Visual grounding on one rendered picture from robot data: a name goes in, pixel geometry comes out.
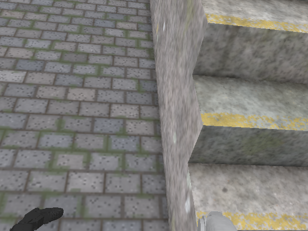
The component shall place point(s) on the stairs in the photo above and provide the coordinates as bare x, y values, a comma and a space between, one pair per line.
232, 86

